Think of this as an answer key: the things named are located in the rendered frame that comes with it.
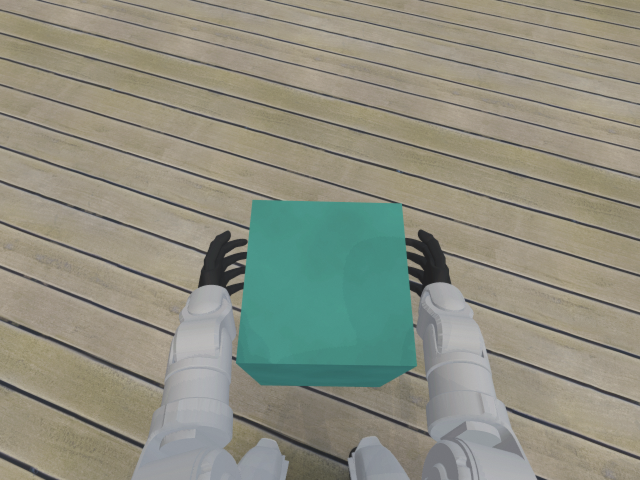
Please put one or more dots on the left robot hand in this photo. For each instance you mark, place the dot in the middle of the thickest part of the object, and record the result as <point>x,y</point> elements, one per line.
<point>215,264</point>

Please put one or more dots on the carton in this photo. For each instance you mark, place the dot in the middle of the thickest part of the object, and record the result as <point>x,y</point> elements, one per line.
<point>326,297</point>

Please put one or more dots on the robot left forearm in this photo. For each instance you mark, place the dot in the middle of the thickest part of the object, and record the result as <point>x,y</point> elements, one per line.
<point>195,410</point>

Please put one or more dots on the right robot hand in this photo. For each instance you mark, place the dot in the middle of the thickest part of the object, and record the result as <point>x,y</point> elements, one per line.
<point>433,264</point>

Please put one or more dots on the right robot shin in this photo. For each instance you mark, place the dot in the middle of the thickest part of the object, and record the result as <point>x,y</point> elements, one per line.
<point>368,441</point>

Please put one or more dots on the left robot upper arm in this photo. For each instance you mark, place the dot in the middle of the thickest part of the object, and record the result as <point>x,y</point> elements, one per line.
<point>206,463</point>

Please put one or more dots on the robot right forearm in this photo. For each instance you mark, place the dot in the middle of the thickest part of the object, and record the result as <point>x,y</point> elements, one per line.
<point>463,402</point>

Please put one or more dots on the robot right thigh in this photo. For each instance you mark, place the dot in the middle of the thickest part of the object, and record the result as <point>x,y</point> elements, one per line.
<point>375,463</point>

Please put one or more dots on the right robot upper arm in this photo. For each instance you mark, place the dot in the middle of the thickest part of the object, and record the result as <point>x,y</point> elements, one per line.
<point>459,459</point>

